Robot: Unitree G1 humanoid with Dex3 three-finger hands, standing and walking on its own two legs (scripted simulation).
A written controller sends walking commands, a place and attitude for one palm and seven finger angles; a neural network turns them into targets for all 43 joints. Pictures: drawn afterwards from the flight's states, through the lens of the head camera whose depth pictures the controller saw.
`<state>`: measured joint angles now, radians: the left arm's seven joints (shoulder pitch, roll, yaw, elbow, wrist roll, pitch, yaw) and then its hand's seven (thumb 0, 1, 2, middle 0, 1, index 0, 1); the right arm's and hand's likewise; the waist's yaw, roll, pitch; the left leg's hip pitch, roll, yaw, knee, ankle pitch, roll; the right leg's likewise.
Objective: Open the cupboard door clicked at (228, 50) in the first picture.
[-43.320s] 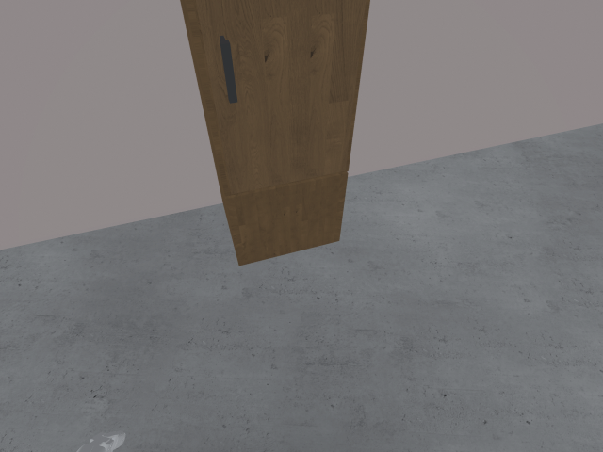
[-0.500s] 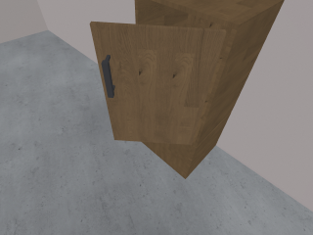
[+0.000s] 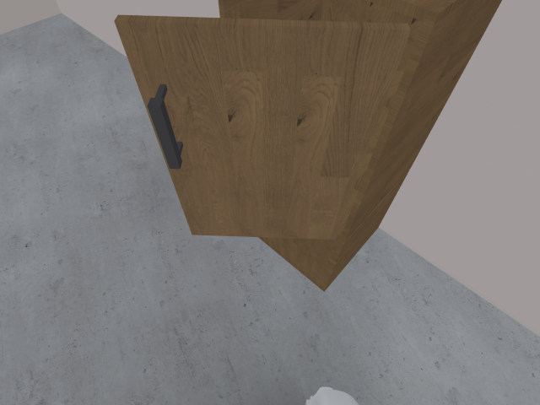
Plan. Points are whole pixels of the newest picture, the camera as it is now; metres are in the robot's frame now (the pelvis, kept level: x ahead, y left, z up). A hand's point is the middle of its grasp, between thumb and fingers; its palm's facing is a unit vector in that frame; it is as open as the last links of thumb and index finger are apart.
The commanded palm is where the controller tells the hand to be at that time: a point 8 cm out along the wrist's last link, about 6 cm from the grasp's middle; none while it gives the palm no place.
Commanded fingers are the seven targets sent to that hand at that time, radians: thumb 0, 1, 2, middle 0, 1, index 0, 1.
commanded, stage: come to a stop and stand still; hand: left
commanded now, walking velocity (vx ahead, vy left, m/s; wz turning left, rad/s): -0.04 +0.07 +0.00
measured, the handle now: (169, 128) +0.53 +0.20 +0.08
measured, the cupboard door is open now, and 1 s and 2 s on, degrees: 41 41 41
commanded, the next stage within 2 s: look again from close up in 0.78 s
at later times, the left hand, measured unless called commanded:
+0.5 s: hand out of the picture +0.02 +0.15 -0.17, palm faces +0.07 -0.98 -0.19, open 7.2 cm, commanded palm none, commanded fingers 0.00 0.90 0.90 -0.20 -0.30 -0.20 -0.30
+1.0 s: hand out of the picture +0.01 +0.15 -0.16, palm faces +0.01 -0.97 -0.24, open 7.3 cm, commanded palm none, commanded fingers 0.00 0.90 0.90 -0.20 -0.30 -0.20 -0.30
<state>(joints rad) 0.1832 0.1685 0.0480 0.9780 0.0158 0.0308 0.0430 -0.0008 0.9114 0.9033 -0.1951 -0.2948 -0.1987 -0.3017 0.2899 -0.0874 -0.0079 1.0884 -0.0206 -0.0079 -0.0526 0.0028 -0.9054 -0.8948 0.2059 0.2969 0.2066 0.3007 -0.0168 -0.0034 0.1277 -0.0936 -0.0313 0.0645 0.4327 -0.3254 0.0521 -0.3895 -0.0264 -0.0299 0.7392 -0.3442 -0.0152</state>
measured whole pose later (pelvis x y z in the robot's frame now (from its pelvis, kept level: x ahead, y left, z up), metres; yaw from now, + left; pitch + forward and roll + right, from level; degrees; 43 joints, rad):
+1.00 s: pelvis +0.00 -0.03 +0.00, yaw +0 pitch +0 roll +2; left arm 0.27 0.15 -0.01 1.10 0.01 -0.02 0.02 0.00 0.91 0.90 -0.20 -0.30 -0.20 -0.30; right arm 0.32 -0.16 0.01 1.08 -0.02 -0.03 -0.01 0.00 -0.91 -0.90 0.20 0.30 0.20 0.30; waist -0.01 0.04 0.03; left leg -0.16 -0.01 0.07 0.43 -0.26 0.01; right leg -0.29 -0.02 -0.04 0.50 -0.21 -0.03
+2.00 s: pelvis -0.02 -0.03 -0.07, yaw +3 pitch +10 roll +0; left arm 0.44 0.19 0.18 0.15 -0.29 -0.52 -0.33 0.01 0.54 0.75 -0.23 -0.53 -0.23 -0.54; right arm 0.13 -0.29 -0.06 0.50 0.03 -0.28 -0.04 0.01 -0.91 -0.90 0.20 0.30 0.20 0.30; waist 0.05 -0.04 -0.07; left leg -0.70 0.01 0.01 1.05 -0.52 0.00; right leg -0.77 -0.04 -0.10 1.02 -0.42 -0.04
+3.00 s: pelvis +0.00 -0.02 -0.02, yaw +3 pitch +4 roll -1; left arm -0.01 0.40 0.40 0.26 -0.34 -0.13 -0.45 -0.01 -0.48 0.31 -0.30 -1.19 -0.30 -1.19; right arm 0.25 -0.27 0.07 0.60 0.05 -0.25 -0.11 0.01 -0.90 -0.90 0.21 0.30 0.21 0.30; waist 0.03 0.04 -0.04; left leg -0.39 0.01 0.01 0.73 -0.41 0.02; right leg -0.44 -0.02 -0.10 0.68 -0.30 -0.01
